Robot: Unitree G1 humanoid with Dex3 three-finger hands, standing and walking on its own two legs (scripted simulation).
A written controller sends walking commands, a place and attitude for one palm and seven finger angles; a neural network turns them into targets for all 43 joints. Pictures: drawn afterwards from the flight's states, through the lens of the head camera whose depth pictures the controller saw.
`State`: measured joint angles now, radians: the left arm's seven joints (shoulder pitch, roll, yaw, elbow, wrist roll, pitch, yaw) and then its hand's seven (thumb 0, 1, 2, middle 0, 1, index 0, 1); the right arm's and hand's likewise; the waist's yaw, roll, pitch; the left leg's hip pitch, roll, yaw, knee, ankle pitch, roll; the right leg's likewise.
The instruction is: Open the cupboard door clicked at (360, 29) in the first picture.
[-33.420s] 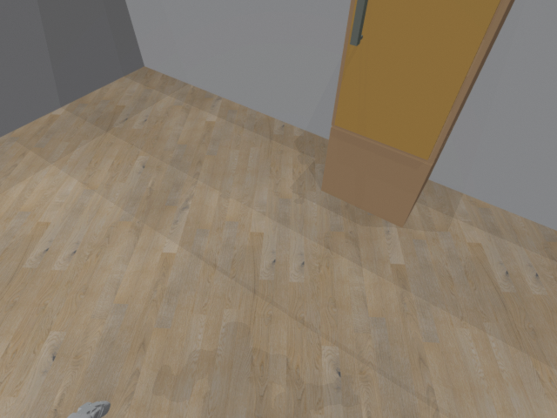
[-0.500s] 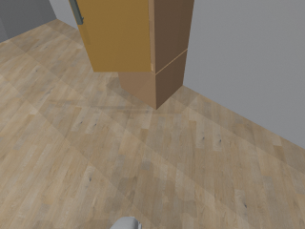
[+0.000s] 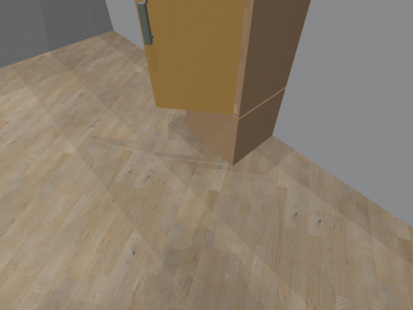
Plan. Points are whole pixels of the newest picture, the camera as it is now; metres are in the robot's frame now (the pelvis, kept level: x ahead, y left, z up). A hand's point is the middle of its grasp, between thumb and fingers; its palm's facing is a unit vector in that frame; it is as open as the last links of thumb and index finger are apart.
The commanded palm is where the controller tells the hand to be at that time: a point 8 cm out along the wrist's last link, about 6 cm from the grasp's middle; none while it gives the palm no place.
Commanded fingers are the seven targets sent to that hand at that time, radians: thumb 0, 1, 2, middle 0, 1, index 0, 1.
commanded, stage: take the last steps up to it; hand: left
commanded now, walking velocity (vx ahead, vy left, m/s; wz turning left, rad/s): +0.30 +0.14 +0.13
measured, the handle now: (147, 22) +1.03 +0.27 +0.08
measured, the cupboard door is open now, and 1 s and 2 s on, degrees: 39 39 39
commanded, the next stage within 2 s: come to a stop and stand still in 0.96 s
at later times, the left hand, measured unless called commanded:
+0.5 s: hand out of the picture +0.13 +0.27 -0.18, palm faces +0.12 -0.97 -0.19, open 7.4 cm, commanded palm none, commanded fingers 0.00 0.90 0.90 -0.20 -0.30 -0.20 -0.30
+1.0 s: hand (114, 222) +0.35 +0.27 -0.16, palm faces +0.09 -0.97 -0.21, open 7.2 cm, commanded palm none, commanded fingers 0.00 0.90 0.90 -0.20 -0.30 -0.20 -0.30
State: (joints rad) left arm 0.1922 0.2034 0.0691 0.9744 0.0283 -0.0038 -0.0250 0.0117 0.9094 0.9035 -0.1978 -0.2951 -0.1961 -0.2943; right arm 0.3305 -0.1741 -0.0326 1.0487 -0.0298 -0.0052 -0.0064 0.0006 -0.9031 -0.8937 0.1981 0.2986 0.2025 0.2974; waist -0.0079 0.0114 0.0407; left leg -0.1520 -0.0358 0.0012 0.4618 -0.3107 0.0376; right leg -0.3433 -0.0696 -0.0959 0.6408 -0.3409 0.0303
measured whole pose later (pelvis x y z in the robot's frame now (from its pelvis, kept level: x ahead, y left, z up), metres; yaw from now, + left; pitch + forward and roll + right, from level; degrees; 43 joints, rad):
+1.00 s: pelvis +0.35 +0.09 +0.01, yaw +2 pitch +1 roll +1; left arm 0.29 0.16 0.05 1.08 0.02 -0.08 0.01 0.00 0.94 0.90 -0.20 -0.30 -0.20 -0.29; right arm 0.21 -0.17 -0.05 1.06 -0.02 -0.01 0.02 0.00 -0.91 -0.89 0.19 0.30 0.20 0.30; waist 0.00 0.00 0.05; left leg -0.49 0.08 0.08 0.75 -0.25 -0.05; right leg -0.09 -0.04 -0.13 0.32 -0.25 -0.02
